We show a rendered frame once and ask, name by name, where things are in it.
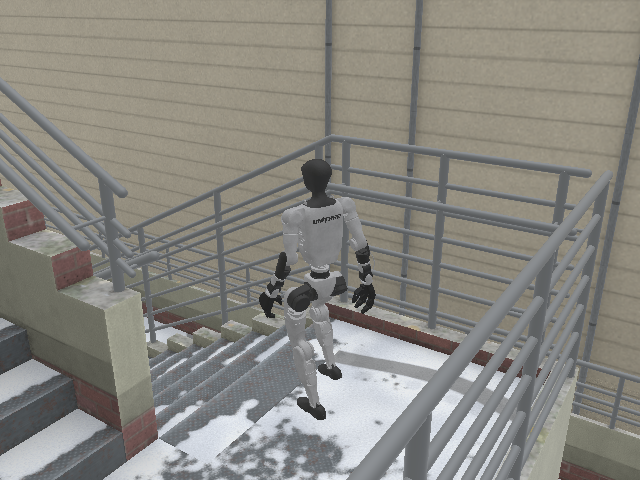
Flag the right robot forearm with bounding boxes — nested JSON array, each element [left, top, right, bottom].
[[355, 240, 373, 285]]

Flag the right robot hand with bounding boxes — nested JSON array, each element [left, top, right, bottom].
[[352, 283, 376, 314]]

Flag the left robot hand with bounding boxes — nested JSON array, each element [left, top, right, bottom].
[[259, 292, 282, 318]]

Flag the humanoid robot head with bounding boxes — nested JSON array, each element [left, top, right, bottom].
[[301, 159, 336, 208]]

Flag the left robot forearm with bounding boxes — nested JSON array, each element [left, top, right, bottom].
[[265, 252, 291, 298]]

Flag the right robot upper arm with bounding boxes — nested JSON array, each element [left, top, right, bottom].
[[334, 197, 367, 251]]

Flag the right robot thigh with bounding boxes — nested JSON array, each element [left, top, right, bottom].
[[309, 271, 348, 322]]

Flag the left robot upper arm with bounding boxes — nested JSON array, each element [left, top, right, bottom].
[[281, 206, 303, 266]]

